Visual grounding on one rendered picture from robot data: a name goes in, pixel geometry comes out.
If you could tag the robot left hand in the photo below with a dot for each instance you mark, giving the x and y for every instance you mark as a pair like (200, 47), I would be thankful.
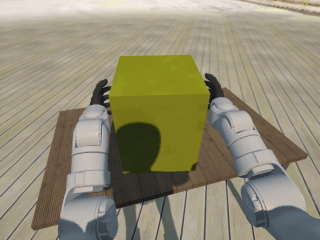
(97, 96)

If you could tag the carton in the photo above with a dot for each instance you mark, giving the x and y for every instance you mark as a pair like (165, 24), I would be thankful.
(159, 105)

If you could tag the robot left forearm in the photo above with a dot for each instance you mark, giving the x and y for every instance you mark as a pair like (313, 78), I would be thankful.
(90, 150)

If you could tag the left robot upper arm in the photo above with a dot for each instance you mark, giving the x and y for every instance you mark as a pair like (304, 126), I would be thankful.
(89, 218)

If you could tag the table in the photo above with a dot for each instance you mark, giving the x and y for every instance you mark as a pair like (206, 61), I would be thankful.
(214, 164)

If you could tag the right robot upper arm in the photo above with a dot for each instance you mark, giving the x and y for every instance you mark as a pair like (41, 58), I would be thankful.
(275, 204)

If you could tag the robot right hand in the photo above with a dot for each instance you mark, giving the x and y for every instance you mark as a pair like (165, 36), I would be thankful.
(215, 88)

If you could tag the robot right forearm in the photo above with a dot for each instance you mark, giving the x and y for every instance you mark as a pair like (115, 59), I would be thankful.
(252, 159)

